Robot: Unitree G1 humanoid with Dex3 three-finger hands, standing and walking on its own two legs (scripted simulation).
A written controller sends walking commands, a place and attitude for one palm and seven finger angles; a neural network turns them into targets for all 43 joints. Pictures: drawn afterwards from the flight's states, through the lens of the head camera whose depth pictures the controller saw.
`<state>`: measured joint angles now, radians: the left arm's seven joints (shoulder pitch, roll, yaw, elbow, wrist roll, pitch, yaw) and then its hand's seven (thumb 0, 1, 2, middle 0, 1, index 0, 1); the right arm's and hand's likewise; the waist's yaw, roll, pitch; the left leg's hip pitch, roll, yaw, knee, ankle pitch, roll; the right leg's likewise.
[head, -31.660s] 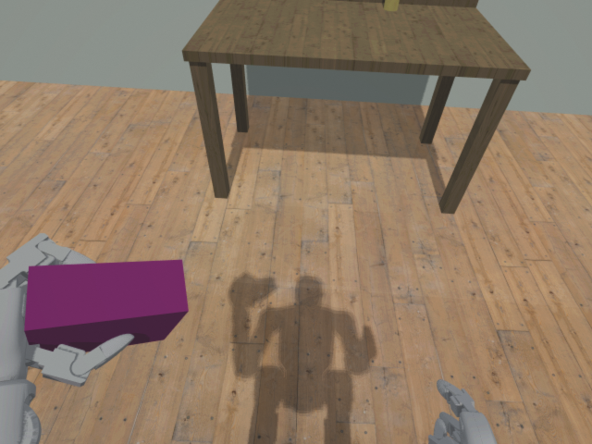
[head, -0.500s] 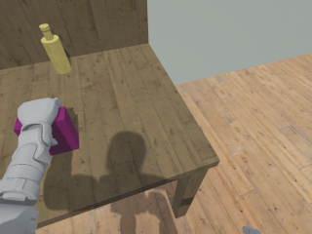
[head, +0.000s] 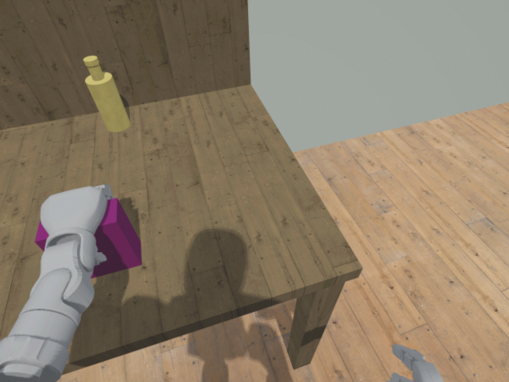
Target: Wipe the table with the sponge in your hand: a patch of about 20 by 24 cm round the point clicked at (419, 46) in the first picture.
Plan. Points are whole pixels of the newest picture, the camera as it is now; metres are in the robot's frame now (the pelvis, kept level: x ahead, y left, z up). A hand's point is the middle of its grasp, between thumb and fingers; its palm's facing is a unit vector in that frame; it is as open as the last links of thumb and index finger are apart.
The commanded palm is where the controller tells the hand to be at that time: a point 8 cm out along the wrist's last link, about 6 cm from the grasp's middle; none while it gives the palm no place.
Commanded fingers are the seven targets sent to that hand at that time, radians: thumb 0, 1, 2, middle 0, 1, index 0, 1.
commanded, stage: wipe back along the first lane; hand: left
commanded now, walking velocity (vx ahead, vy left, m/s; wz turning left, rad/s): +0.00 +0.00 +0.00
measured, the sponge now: (100, 248) +0.33 +0.31 +0.00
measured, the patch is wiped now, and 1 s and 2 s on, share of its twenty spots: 1.00 1.00 1.00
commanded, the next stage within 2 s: lift the sponge slowly off the table in 0.68 s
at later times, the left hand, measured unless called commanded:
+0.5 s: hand (87, 255) +0.28 +0.29 +0.06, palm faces -0.01 -0.05 -1.00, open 9.9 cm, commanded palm +0.24 +0.28 +0.09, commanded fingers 0.00 0.10 1.30 -1.20 -1.60 -1.20 -1.60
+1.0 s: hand (83, 280) +0.24 +0.28 +0.06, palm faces +0.00 -0.09 -1.00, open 9.9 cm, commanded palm +0.22 +0.27 +0.11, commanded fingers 0.00 0.10 1.30 -1.20 -1.60 -1.20 -1.60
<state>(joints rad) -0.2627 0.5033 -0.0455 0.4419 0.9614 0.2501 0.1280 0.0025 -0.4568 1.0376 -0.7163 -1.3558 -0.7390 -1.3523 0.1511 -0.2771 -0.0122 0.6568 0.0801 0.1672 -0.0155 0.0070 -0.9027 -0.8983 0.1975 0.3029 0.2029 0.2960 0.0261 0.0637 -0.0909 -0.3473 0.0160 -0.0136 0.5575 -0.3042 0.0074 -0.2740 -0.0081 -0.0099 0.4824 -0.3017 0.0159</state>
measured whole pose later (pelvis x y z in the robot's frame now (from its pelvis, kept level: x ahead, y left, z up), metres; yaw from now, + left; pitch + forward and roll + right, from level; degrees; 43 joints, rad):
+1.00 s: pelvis -0.01 -0.01 +0.00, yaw +0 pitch +0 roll -1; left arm 0.10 0.45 -0.08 0.01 0.93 0.35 0.09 0.02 -0.45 1.04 -0.71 -1.37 -0.73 -1.36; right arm 0.07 -0.26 0.01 0.64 0.06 0.13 -0.02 0.01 -0.90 -0.90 0.20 0.30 0.20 0.30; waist 0.08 0.08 -0.05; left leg -0.24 0.02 -0.01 0.52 -0.29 0.00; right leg -0.18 -0.01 0.00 0.47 -0.30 0.01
